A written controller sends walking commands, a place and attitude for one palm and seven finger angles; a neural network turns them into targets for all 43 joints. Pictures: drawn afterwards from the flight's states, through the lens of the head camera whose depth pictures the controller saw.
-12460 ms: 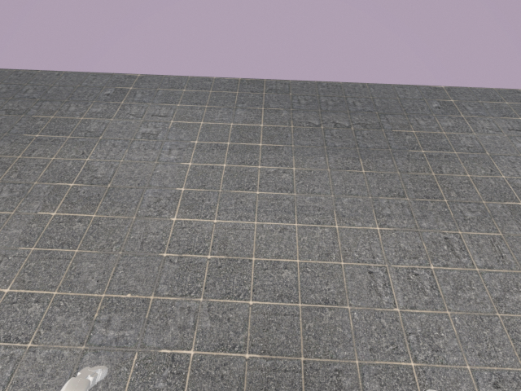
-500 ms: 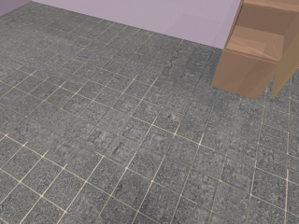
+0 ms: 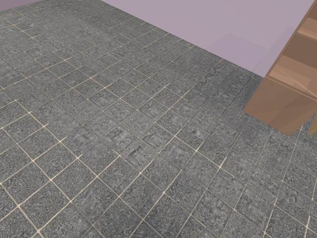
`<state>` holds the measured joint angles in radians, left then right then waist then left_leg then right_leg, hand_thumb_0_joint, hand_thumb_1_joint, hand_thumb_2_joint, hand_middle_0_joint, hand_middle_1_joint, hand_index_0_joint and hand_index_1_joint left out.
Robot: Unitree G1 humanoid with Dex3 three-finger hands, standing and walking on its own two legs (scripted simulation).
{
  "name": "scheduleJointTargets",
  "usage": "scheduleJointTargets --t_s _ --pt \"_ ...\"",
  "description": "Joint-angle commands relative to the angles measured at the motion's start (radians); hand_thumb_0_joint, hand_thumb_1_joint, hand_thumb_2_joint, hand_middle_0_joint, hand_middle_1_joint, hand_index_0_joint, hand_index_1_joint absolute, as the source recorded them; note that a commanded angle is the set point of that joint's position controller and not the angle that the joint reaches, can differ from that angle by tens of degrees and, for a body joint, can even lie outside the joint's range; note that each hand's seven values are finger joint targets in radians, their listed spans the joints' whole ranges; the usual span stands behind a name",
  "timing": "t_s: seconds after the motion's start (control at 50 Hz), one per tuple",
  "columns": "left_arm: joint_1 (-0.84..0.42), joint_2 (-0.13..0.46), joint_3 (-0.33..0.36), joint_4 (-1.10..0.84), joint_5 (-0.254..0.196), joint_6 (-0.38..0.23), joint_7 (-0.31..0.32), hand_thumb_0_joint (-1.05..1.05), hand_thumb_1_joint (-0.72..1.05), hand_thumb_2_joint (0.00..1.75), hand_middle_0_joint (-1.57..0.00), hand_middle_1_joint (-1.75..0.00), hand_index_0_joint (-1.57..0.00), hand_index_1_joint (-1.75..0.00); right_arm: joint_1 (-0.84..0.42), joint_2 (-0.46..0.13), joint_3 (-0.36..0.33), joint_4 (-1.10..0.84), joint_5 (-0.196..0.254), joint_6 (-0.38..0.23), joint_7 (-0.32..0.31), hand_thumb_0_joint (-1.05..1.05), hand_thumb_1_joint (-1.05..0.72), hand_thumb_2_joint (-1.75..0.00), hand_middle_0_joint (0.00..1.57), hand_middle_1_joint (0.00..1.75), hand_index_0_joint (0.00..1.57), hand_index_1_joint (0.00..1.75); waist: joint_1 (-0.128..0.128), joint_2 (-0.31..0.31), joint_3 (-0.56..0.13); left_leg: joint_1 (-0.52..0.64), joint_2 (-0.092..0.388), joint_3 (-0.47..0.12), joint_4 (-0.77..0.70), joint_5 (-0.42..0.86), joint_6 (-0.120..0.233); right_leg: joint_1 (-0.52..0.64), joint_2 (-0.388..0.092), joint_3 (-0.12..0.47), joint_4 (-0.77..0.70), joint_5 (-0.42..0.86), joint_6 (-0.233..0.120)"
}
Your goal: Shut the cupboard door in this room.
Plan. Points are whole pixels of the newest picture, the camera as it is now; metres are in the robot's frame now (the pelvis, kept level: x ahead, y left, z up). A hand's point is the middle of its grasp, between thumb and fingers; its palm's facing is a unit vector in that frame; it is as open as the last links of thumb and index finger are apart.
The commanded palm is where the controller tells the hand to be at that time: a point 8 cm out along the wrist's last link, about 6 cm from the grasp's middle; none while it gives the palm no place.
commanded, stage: turn or walk to find it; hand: left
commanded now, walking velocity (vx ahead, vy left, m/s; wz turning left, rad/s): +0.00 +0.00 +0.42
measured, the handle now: out of the picture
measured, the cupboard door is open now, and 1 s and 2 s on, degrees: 87 87 87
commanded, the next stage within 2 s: none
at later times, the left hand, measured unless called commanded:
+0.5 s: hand out of the picture +0.01 +0.17 -0.14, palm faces +0.17 -0.94 -0.30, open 7.4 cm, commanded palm none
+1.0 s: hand out of the picture -0.16 +0.21 -0.18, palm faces +0.41 -0.88 -0.23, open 7.4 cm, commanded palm none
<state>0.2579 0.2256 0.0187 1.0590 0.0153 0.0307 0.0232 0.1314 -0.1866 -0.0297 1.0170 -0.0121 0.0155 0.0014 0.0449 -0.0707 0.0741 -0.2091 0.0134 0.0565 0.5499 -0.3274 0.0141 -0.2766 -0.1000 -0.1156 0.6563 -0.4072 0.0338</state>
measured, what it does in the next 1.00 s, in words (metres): steps on the spot, turning left: right foot, then left foot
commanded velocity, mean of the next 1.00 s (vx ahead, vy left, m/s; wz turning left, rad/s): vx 0.00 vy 0.00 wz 0.42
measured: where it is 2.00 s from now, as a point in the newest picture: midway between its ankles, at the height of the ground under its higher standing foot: outside the picture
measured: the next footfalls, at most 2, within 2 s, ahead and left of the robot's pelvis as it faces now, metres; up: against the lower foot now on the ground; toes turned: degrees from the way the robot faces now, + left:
right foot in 0.38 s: +0.00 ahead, -0.12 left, +0.00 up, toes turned +2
left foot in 0.88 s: -0.10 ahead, +0.10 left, +0.00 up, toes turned +25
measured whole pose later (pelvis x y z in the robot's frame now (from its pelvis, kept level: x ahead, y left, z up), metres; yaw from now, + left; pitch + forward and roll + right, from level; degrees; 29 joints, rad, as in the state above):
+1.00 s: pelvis -0.09 +0.01 +0.00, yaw +22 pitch +0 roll -2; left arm 0.23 0.28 0.06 1.02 0.02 0.08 0.02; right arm 0.13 -0.20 -0.04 0.96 -0.02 0.02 0.00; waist 0.03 -0.06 0.08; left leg -0.23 0.01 0.05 0.55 -0.32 0.04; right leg -0.43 -0.10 -0.11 1.00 -0.48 0.06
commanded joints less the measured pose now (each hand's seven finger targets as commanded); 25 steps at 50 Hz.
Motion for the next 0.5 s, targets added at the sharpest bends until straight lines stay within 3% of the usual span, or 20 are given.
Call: scheduleJointTargets --t_s 0.0,0.06,0.12,0.2,0.28,0.32,0.34,0.36,0.38,0.4,0.42,0.44,0.46,0.48 --pt "-0.027 0.071 0.026 -0.050 -0.001 0.001 0.005 0.00 0.90 0.90 -0.20 -0.30 -0.20 -0.30 0.037 -0.174 -0.025 -0.026 -0.006 -0.016 -0.036 0.00 -0.90 -0.90 0.20 0.30 0.20 0.30 -0.046 0.342 -0.019 0.018 0.269 -0.242 -0.268 0.537 0.135 -0.103 0.003 0.091 0.234 -0.096 0.013" --pt "-0.014 0.058 0.028 -0.038 0.000 -0.003 -0.005 0.00 0.90 0.90 -0.20 -0.30 -0.20 -0.30 0.040 -0.182 -0.032 -0.024 -0.004 -0.014 -0.036 0.00 -0.90 -0.90 0.20 0.30 0.20 0.30 -0.041 0.253 -0.046 0.090 0.237 -0.214 -0.241 0.558 0.138 -0.151 0.015 0.079 0.265 -0.056 0.028" --pt "-0.053 0.054 0.034 -0.052 0.001 -0.004 -0.005 0.00 0.90 0.90 -0.20 -0.30 -0.20 -0.30 0.089 -0.182 -0.048 -0.022 -0.004 -0.012 -0.034 0.00 -0.90 -0.90 0.20 0.30 0.20 0.30 -0.065 0.196 -0.067 0.123 0.232 -0.241 -0.237 0.550 0.145 -0.174 0.024 0.080 0.271 -0.048 0.037" --pt "-0.075 0.042 0.035 -0.085 -0.002 -0.004 -0.001 0.00 0.90 0.90 -0.20 -0.30 -0.20 -0.30 0.101 -0.203 -0.060 -0.034 -0.011 -0.005 -0.029 0.00 -0.90 -0.90 0.20 0.30 0.20 0.30 -0.075 0.207 -0.098 0.129 0.237 -0.295 -0.213 0.538 0.161 -0.154 0.037 0.084 0.176 -0.068 0.039" --pt "-0.024 0.049 0.038 -0.090 -0.009 -0.012 0.003 0.00 0.90 0.90 -0.20 -0.30 -0.20 -0.30 0.072 -0.207 -0.068 -0.054 -0.011 0.001 -0.022 0.00 -0.90 -0.90 0.20 0.30 0.20 0.30 -0.048 0.220 -0.134 0.059 0.202 -0.323 -0.166 0.529 0.142 -0.008 0.067 0.068 -0.049 0.024 0.028" --pt "0.034 0.076 0.046 -0.081 -0.007 -0.024 0.007 0.00 0.90 0.90 -0.20 -0.30 -0.20 -0.30 0.054 -0.191 -0.070 -0.067 -0.002 0.004 -0.016 0.00 -0.90 -0.90 0.20 0.30 0.20 0.30 -0.016 0.172 -0.153 -0.070 0.143 -0.301 -0.102 0.388 0.083 0.180 0.049 0.067 -0.277 0.217 0.023" --pt "0.050 0.132 0.056 -0.082 0.004 -0.033 0.013 0.00 0.90 0.90 -0.20 -0.30 -0.20 -0.30 0.062 -0.144 -0.063 -0.076 0.006 0.003 -0.010 0.00 -0.90 -0.90 0.20 0.30 0.20 0.30 -0.008 0.029 -0.160 -0.219 0.071 -0.227 -0.009 0.187 0.026 0.307 -0.083 0.178 -0.351 0.221 -0.008" --pt "0.057 0.214 0.073 -0.090 0.015 -0.036 0.018 0.00 0.90 0.90 -0.20 -0.30 -0.20 -0.30 0.039 -0.087 -0.051 -0.108 0.005 0.004 -0.006 0.00 -0.90 -0.90 0.20 0.30 0.20 0.30 0.009 -0.235 -0.115 -0.371 -0.062 -0.076 0.193 -0.150 -0.038 0.317 -0.307 0.393 -0.388 0.305 -0.106" --pt "0.045 0.219 0.067 -0.111 0.007 -0.030 0.016 0.00 0.90 0.90 -0.20 -0.30 -0.20 -0.30 0.002 -0.138 -0.064 -0.117 -0.003 0.016 -0.006 0.00 -0.90 -0.90 0.20 0.30 0.20 0.30 0.022 -0.174 -0.090 -0.343 -0.040 -0.106 0.389 -0.255 -0.037 0.163 -0.381 0.407 -0.397 0.338 -0.187" --pt "-0.018 0.189 0.074 -0.128 0.005 -0.033 0.020 0.00 0.90 0.90 -0.20 -0.30 -0.20 -0.30 0.022 -0.147 -0.072 -0.102 -0.010 0.033 -0.004 0.00 -0.90 -0.90 0.20 0.30 0.20 0.30 -0.010 -0.194 -0.046 -0.340 -0.012 -0.148 0.511 -0.213 -0.036 0.070 -0.339 0.360 -0.425 0.224 -0.193" --pt "-0.075 0.159 0.070 -0.144 0.003 -0.027 0.022 0.00 0.90 0.90 -0.20 -0.30 -0.20 -0.30 0.044 -0.147 -0.076 -0.084 -0.010 0.042 0.000 0.00 -0.90 -0.90 0.20 0.30 0.20 0.30 -0.036 -0.143 -0.009 -0.338 -0.004 -0.136 0.588 -0.161 -0.038 0.030 -0.300 0.317 -0.431 0.179 -0.178" --pt "-0.108 0.140 0.056 -0.159 0.002 -0.030 0.016 0.00 0.90 0.90 -0.20 -0.30 -0.20 -0.30 0.071 -0.136 -0.074 -0.058 -0.012 0.045 0.007 0.00 -0.90 -0.90 0.20 0.30 0.20 0.30 -0.059 -0.074 0.009 -0.337 0.005 -0.121 0.637 -0.102 -0.047 0.026 -0.244 0.237 -0.403 0.211 -0.153" --pt "-0.114 0.123 0.049 -0.166 0.001 -0.035 0.013 0.00 0.90 0.90 -0.20 -0.30 -0.20 -0.30 0.097 -0.123 -0.070 -0.047 -0.012 0.045 0.011 0.00 -0.90 -0.90 0.20 0.30 0.20 0.30 -0.070 -0.050 0.006 -0.343 0.006 -0.105 0.656 -0.058 -0.056 0.043 -0.209 0.175 -0.381 0.271 -0.135" --pt "-0.096 0.123 0.048 -0.165 0.001 -0.039 0.011 0.00 0.90 0.90 -0.20 -0.30 -0.20 -0.30 0.105 -0.117 -0.068 -0.045 -0.010 0.047 0.014 0.00 -0.90 -0.90 0.20 0.30 0.20 0.30 -0.065 -0.058 0.001 -0.343 0.007 -0.093 0.667 -0.034 -0.065 0.052 -0.197 0.144 -0.375 0.294 -0.125"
